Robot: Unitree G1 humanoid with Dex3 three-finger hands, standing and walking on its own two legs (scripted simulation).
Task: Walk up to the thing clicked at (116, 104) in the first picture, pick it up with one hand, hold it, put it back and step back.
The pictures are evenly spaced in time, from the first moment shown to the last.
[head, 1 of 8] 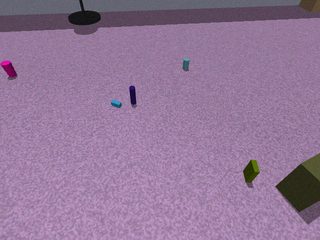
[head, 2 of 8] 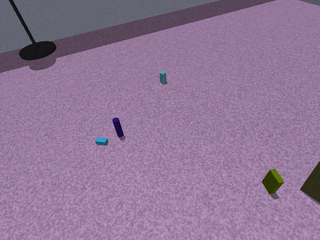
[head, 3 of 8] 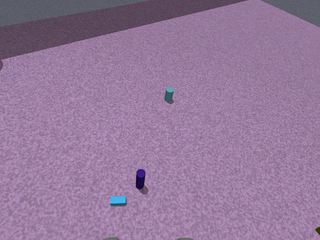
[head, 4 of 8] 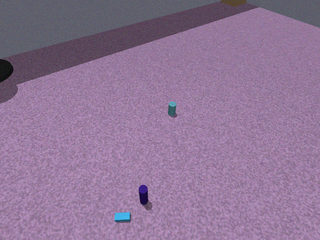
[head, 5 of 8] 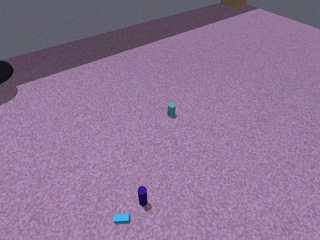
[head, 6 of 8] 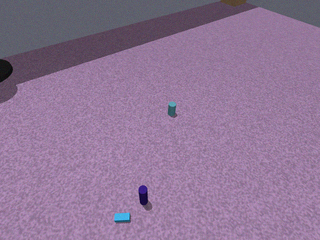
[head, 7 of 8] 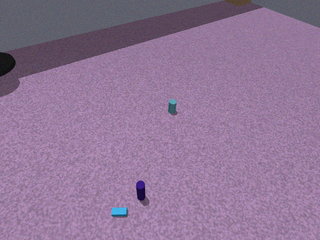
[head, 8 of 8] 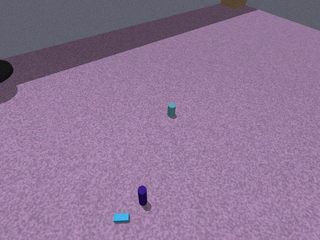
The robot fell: no
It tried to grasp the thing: no
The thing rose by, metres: 0.00
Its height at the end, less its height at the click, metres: +0.00
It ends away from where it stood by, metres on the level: 0.00
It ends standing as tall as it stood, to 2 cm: yes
